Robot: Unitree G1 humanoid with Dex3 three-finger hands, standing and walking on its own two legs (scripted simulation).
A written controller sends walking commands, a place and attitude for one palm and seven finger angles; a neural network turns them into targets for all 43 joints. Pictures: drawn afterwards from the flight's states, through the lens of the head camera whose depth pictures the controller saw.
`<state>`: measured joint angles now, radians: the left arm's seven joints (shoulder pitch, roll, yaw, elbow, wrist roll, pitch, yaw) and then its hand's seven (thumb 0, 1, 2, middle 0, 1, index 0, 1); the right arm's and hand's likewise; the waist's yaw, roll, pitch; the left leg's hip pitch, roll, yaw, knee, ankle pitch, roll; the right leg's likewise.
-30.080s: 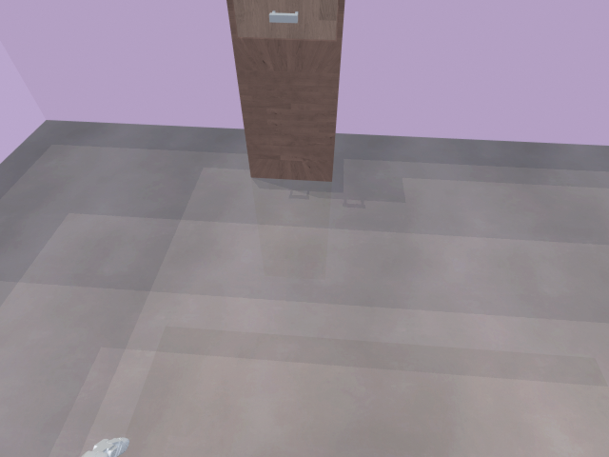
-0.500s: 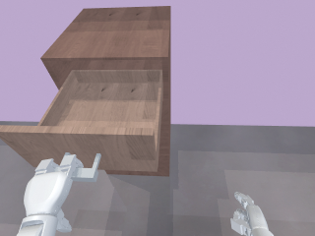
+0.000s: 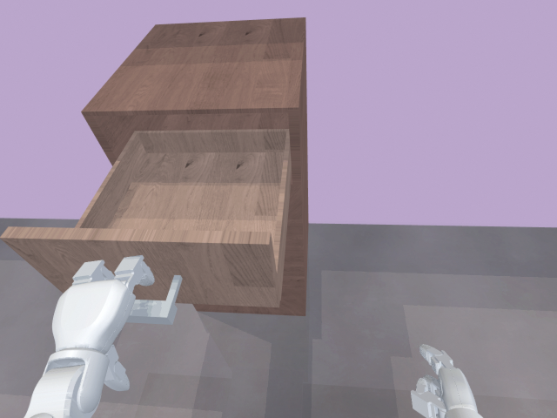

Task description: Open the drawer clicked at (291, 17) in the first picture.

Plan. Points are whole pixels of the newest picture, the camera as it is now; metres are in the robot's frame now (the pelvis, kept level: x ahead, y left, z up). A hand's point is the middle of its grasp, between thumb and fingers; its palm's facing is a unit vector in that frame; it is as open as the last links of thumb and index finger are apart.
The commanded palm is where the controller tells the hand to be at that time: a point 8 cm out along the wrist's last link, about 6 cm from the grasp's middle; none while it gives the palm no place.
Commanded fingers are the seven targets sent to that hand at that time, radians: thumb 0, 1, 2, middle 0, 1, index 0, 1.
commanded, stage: lift the hand off the handle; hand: left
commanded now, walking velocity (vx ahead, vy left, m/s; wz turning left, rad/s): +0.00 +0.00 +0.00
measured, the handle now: (144, 296) +0.26 +0.24 +0.04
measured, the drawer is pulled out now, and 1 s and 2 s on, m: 0.30 0.30 0.30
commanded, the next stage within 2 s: draw the hand back to the body in 1.02 s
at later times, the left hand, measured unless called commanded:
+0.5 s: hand (93, 295) +0.22 +0.26 +0.11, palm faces +0.05 -0.06 -1.00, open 13.3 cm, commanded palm +0.20 +0.26 +0.18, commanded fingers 0.00 -0.50 0.30 -0.30 -1.20 -0.30 -1.20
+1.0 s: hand (75, 252) +0.24 +0.25 +0.18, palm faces +0.10 -0.07 -0.99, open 13.8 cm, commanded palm +0.19 +0.25 +0.24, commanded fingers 0.00 -0.50 0.30 -0.30 -1.20 -0.30 -1.20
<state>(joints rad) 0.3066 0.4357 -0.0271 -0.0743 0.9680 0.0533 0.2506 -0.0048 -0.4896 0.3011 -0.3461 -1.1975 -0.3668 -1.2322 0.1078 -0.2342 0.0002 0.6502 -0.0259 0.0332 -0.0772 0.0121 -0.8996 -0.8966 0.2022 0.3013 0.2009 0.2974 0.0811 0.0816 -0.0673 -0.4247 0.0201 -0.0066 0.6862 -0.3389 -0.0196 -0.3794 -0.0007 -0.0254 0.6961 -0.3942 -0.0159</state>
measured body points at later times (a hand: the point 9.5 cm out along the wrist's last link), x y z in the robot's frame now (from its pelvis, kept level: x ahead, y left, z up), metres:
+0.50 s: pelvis +0.01 +0.00 +0.02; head +0.01 -0.04 +0.46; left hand +0.22 +0.26 +0.17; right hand +0.24 -0.19 -0.08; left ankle +0.01 +0.13 -0.72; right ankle -0.02 -0.11 -0.72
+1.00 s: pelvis -0.01 +0.01 +0.02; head -0.02 -0.05 +0.47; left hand +0.23 +0.26 +0.24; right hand +0.23 -0.19 -0.07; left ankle +0.01 +0.13 -0.72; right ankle -0.02 -0.11 -0.72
